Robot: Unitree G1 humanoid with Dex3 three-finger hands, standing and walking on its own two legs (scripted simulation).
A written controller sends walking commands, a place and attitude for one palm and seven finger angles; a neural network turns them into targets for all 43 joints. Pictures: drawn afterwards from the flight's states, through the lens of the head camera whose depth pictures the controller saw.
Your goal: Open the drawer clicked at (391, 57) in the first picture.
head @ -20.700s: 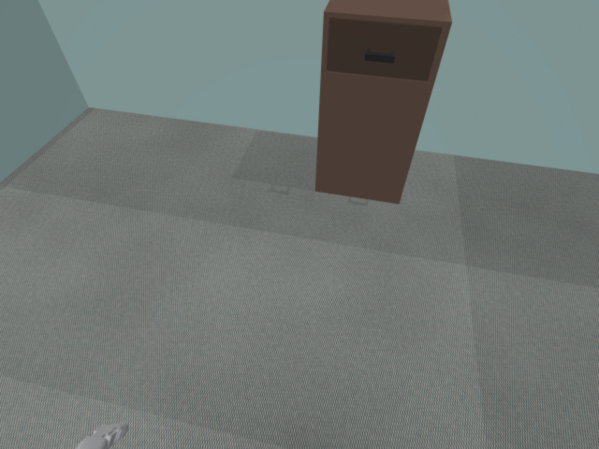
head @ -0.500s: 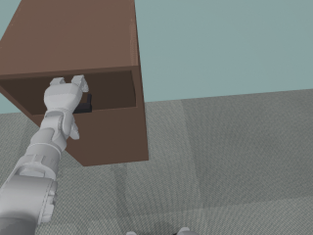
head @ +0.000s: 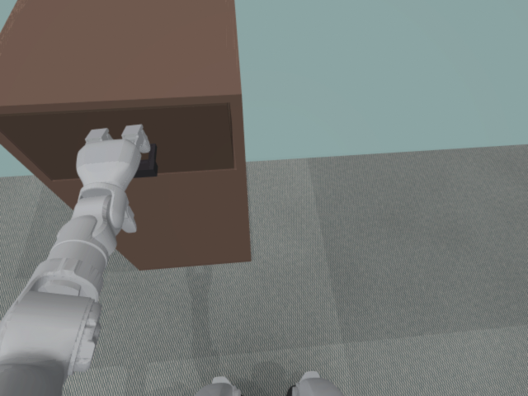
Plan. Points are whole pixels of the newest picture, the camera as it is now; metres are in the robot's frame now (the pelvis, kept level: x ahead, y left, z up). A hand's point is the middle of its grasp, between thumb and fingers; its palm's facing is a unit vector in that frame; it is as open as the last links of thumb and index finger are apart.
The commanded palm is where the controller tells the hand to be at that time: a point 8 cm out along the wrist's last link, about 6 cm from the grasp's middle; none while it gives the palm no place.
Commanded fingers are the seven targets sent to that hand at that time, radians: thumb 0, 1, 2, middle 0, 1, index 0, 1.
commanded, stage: lower the fingers behind the handle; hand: left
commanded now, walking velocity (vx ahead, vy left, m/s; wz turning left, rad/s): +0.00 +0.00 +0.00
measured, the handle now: (128, 160) +0.51 +0.23 -0.01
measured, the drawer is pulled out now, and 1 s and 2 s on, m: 0.00 0.00 0.00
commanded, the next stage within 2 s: lift the fingers back up to retry in 0.90 s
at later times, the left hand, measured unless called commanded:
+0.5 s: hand (125, 180) +0.46 +0.23 -0.01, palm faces -0.03 -0.02 -1.00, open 13.8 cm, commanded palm +0.45 +0.22 +0.01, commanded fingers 0.00 -0.50 0.30 -0.30 -1.20 -0.30 -1.20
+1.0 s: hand (125, 180) +0.46 +0.23 -0.01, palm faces -0.04 -0.01 -1.00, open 13.9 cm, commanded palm +0.45 +0.22 +0.01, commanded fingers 0.00 -0.50 0.30 -0.30 -1.20 -0.30 -1.20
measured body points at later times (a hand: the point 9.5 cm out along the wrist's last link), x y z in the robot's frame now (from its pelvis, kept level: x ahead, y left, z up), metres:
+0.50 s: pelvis -0.02 +0.00 -0.02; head +0.09 +0.00 +0.42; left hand +0.46 +0.23 +0.05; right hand +0.00 -0.28 -0.15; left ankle -0.02 +0.07 -0.69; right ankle +0.00 -0.11 -0.69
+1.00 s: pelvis -0.05 +0.00 -0.03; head +0.08 +0.00 +0.40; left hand +0.46 +0.23 +0.05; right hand -0.04 -0.27 -0.16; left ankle -0.02 +0.07 -0.69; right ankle +0.00 -0.11 -0.69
